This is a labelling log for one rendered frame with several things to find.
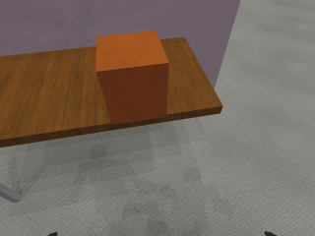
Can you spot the table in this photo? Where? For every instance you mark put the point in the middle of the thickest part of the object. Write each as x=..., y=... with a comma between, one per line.
x=56, y=94

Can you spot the carton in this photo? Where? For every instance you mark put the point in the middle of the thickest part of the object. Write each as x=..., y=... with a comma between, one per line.
x=132, y=70

